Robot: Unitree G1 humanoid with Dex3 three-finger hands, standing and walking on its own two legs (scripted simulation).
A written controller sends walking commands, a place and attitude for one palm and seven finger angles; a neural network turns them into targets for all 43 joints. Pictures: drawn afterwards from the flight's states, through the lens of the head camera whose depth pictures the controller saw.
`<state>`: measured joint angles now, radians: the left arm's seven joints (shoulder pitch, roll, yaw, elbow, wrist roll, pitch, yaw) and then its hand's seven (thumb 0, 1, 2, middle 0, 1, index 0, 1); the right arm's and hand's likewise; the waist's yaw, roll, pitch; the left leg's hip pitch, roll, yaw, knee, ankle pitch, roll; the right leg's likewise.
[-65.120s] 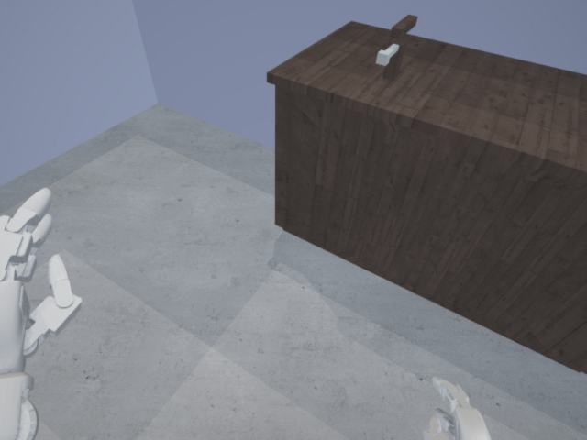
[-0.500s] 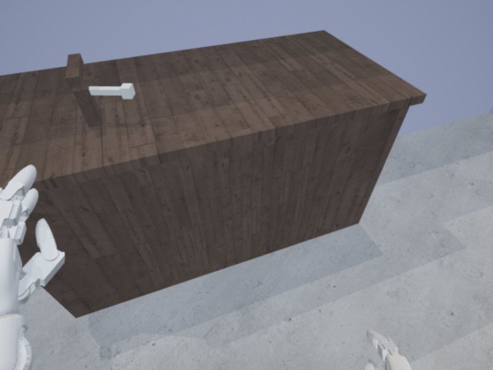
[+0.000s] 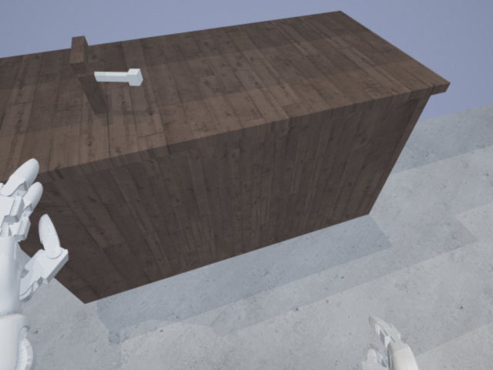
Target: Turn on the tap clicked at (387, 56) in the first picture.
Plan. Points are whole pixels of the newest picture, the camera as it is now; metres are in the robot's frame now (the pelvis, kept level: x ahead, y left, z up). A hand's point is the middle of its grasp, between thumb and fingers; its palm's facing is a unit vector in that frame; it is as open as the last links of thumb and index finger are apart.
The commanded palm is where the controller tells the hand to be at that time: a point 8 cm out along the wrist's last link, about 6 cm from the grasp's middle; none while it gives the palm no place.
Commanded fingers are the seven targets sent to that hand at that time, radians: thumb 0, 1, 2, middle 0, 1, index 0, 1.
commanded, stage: stop stepping back and stand still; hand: left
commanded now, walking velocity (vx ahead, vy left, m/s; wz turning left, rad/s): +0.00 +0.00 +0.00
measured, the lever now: (134, 77) +0.70 +0.31 +0.11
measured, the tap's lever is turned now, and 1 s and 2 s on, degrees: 68 68 68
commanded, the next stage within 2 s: stand and check the lever's angle in 0.22 s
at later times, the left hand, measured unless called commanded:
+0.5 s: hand (50, 245) +0.23 +0.26 +0.16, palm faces +0.39 -0.84 -0.38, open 7.4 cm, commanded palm +0.17 +0.29 +0.18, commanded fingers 0.00 0.90 0.90 -0.20 -0.30 -0.20 -0.30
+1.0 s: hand (40, 257) +0.21 +0.26 +0.15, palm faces +0.38 -0.84 -0.38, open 7.4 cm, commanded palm +0.16 +0.30 +0.18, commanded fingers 0.00 0.90 0.90 -0.20 -0.30 -0.20 -0.30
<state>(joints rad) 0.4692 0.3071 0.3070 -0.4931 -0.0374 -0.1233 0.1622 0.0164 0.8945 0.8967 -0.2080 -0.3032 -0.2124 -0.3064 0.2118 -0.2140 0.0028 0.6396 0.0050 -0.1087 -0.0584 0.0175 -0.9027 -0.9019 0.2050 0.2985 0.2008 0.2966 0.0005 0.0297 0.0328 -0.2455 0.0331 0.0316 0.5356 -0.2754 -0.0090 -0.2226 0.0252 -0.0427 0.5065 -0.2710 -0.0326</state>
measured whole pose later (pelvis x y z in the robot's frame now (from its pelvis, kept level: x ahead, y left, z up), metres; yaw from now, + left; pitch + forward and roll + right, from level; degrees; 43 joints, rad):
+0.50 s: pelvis +0.01 +0.02 +0.01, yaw -1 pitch +0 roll -1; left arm 0.48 0.34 0.32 -0.49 -0.05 -0.11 0.17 0.02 0.89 0.90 -0.21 -0.30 -0.21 -0.31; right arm 0.17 -0.20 0.01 0.58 0.00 -0.08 -0.07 0.02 -0.90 -0.90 0.20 0.30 0.20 0.30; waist 0.01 0.02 0.03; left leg -0.22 0.02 0.05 0.46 -0.25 0.01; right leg -0.19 0.02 -0.02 0.41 -0.22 -0.01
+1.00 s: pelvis -0.01 +0.02 +0.01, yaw -1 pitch +0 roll -1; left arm 0.48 0.33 0.31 -0.47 -0.04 -0.12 0.17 0.02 0.89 0.90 -0.21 -0.30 -0.21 -0.31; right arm 0.19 -0.21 0.01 0.60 0.00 -0.09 -0.08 0.02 -0.90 -0.90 0.20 0.30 0.20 0.30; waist 0.00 0.02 0.02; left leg -0.23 0.02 0.06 0.45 -0.22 0.02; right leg -0.20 0.01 -0.02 0.38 -0.19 0.00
